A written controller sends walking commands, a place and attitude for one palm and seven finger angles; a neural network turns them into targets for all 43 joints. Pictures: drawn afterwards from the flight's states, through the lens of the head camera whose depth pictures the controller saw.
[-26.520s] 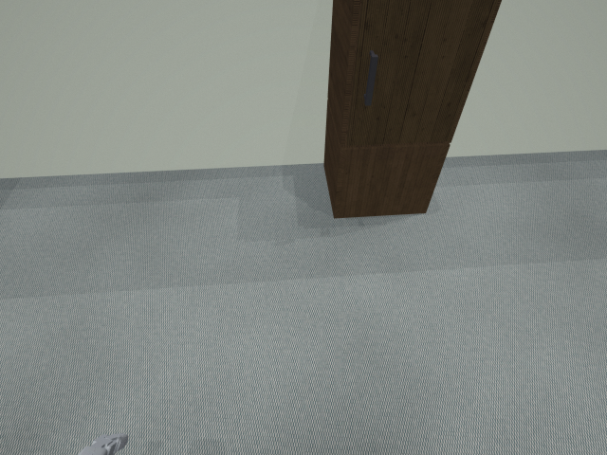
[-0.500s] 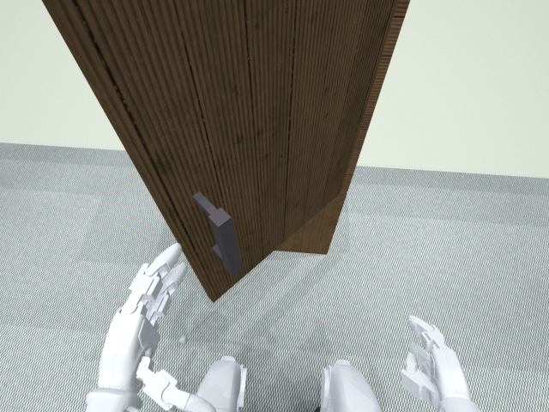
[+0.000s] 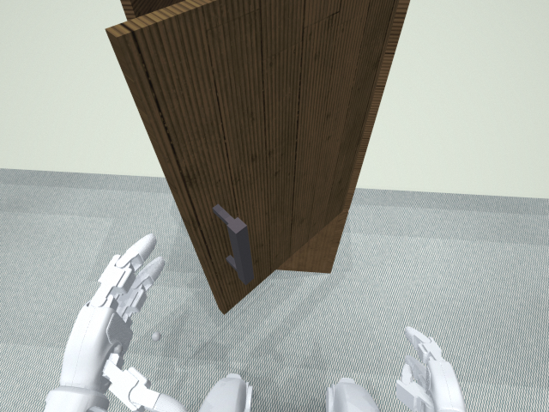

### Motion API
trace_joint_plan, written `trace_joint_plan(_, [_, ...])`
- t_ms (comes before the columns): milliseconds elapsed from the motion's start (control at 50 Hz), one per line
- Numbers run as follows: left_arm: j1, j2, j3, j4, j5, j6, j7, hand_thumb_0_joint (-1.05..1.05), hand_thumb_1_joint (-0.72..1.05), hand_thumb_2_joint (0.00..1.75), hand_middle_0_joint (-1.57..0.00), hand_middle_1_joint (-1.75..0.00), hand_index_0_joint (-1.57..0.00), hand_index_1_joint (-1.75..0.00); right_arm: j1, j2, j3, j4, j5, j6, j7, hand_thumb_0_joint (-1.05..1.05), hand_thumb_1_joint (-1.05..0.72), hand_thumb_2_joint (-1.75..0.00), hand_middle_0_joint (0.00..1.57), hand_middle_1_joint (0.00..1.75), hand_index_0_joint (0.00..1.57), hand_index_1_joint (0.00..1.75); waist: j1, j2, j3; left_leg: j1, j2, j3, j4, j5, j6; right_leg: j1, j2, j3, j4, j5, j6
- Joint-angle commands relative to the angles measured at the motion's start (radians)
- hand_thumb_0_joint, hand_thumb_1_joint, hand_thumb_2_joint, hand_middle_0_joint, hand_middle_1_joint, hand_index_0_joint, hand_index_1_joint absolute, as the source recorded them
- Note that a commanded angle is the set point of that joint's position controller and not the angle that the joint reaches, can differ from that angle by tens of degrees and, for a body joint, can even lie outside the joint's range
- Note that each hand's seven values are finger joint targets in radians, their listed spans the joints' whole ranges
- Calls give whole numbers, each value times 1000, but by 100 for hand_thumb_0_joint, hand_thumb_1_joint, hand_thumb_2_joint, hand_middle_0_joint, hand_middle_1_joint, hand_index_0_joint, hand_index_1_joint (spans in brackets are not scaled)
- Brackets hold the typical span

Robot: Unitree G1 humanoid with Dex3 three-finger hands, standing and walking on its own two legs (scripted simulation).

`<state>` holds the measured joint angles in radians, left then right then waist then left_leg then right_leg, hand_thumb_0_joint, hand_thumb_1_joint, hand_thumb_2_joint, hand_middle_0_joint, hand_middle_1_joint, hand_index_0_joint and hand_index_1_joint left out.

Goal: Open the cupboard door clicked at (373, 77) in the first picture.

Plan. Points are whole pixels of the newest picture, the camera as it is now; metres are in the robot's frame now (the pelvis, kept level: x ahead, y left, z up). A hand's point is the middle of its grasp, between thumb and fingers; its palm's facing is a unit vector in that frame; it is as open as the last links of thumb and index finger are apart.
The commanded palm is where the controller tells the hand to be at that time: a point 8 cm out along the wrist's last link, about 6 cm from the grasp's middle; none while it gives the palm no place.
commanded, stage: draw the hand back to the body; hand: left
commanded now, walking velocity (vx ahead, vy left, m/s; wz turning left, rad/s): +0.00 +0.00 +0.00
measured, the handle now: (234, 247) +0.35 +0.09 +0.03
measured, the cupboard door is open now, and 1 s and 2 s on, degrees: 48 48 48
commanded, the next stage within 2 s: step back with the hand held close in 1.30 s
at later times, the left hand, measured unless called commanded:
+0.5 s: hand (65, 298) +0.22 +0.23 +0.15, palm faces +0.23 -0.89 -0.40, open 14.1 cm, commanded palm +0.18 +0.27 +0.19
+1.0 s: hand out of the picture +0.25 +0.27 +0.28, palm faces +0.48 -0.77 -0.43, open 8.3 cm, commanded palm +0.20 +0.30 +0.28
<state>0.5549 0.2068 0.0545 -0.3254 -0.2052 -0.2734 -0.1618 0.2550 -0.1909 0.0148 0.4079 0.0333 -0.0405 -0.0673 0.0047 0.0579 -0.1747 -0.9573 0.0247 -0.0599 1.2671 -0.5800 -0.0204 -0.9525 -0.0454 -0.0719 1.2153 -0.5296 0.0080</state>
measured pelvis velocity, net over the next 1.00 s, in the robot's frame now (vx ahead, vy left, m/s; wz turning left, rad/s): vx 0.05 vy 0.01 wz -0.02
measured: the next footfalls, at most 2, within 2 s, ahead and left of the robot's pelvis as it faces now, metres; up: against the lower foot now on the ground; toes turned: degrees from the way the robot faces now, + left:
none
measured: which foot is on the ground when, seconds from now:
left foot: down 0.00-1.00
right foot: down 0.00-1.00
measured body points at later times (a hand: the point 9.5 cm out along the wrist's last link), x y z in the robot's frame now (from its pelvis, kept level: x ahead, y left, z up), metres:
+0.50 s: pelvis +0.04 +0.02 +0.07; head +0.04 +0.00 +0.52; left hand +0.20 +0.27 +0.18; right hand +0.21 -0.20 +0.00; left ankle +0.02 +0.13 -0.63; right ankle +0.04 -0.13 -0.63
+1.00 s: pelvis +0.05 +0.01 +0.11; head +0.03 -0.02 +0.55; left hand +0.22 +0.31 +0.30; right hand +0.24 -0.21 +0.02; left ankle +0.02 +0.13 -0.63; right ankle +0.04 -0.13 -0.63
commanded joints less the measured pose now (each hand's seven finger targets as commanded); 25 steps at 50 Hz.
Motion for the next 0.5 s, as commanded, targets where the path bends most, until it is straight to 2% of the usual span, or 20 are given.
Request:
trace_joint_plan(0, [8,89,58,-159,-18,-16,1,0,-50,30,-15,-30,-15,-30,-64,-138,-45,-182,2,-70,-21,0,-90,-90,20,30,20,30,-26,-72,-95,126,-53,20,-285,67,33,192,60,-1,-295,-23,-16])
trace_joint_plan(40, [6,112,86,-168,-27,-22,-3,0,-50,30,-15,-30,-15,-30,-54,-139,-40,-182,2,-78,-25,0,-90,-90,20,30,20,30,-17,-72,-89,156,-51,18,-312,81,33,220,63,-4,-312,-9,-19])
trace_joint_plan(60, [-3,127,96,-191,-27,-32,-3,0,-50,30,-15,-30,-15,-30,-58,-141,-39,-183,2,-83,-27,0,-90,-90,20,30,20,30,-12,-35,-94,182,-51,19,-324,99,34,236,64,-5,-314,12,-23])
trace_joint_plan(100, [1,141,117,-223,-41,-50,-7,0,-50,30,-15,-30,-15,-30,-47,-133,-34,-178,4,-95,-27,0,-90,-90,20,30,20,30,-5,-14,-98,225,-48,20,-348,135,31,268,65,-12,-323,52,-25])
trace_joint_plan(120, [12,144,123,-248,-47,-59,-10,0,-47,32,-15,-30,-15,-30,-47,-133,-34,-176,6,-101,-27,0,-90,-90,20,30,20,30,3,20,-107,248,-48,23,-358,160,30,283,66,-12,-327,78,-28])
trace_joint_plan(140, [20,149,134,-258,-55,-63,-12,0,-43,33,-15,-30,-15,-30,-40,-129,-34,-172,6,-106,-27,0,-90,-90,20,30,20,30,5,18,-109,268,-46,24,-367,188,29,303,68,-17,-332,107,-27])
trace_joint_plan(160, [26,159,146,-254,-56,-62,-13,0,-40,34,-15,-30,-15,-30,-48,-131,-33,-165,8,-110,-26,0,-90,-90,20,30,20,30,8,42,-104,279,-44,21,-376,207,29,314,71,-19,-335,124,-30])
trace_joint_plan(180, [21,148,134,-260,-62,-59,-19,0,-36,36,-16,-30,-16,-30,-44,-129,-30,-162,11,-114,-24,0,-90,-90,20,30,20,30,-1,41,-85,292,-43,21,-386,217,28,317,72,-24,-345,139,-27])
trace_joint_plan(200, [27,152,152,-235,-70,-50,-24,0,-32,37,-16,-30,-16,-30,-43,-128,-32,-152,13,-116,-24,0,-90,-90,20,30,20,30,-3,26,-68,298,-40,21,-393,220,27,326,73,-23,-359,145,-25])
trace_joint_plan(220, [74,317,191,-265,96,53,119,0,-29,39,-16,-30,-16,-30,-41,-128,-37,-157,3,-90,-52,0,-90,-90,20,30,20,30,57,55,-124,342,-22,43,-468,232,28,393,40,36,-409,161,-39])
trace_joint_plan(240, [101,211,138,-295,114,109,181,0,-26,40,-16,-30,-16,-30,-44,-106,-24,-172,-1,-84,-61,0,-90,-90,20,30,20,30,24,60,-54,355,-28,45,-488,234,28,384,37,16,-426,166,-33])
trace_joint_plan(260, [99,200,136,-306,123,137,214,0,-22,42,-16,-30,-16,-30,-46,-110,-27,-163,-1,-85,-63,0,-90,-90,20,30,20,30,21,29,-52,358,-26,34,-494,242,28,397,39,13,-440,167,-33])
trace_joint_plan(280, [126,160,102,-284,142,167,236,0,-18,43,-16,-30,-16,-30,-45,-104,-21,-149,-2,-78,-62,0,-90,-90,20,30,20,30,14,59,-4,372,-23,44,-500,262,28,406,37,6,-445,188,-30])
trace_joint_plan(360, [80,217,139,-327,173,215,294,0,-5,50,-17,-30,-17,-30,-53,-120,-12,-130,-12,-76,-67,0,-90,-90,20,30,20,30,15,1,-3,455,-17,41,-539,371,34,493,39,-4,-497,284,-28])
trace_joint_plan(400, [56,227,149,-321,181,226,311,0,2,52,-17,-30,-17,-30,-48,-125,-11,-121,-12,-83,-71,0,-90,-90,20,30,20,30,12,-28,1,498,-13,45,-566,377,35,520,37,-6,-521,297,-22])
trace_joint_plan(480, [6,253,190,-331,188,229,331,0,17,58,-17,-30,-17,-30,-58,-127,-1,-93,-16,-108,-76,0,-90,-90,20,30,20,30,24,-11,19,565,-14,46,-627,410,34,590,32,-6,-567,329,-23])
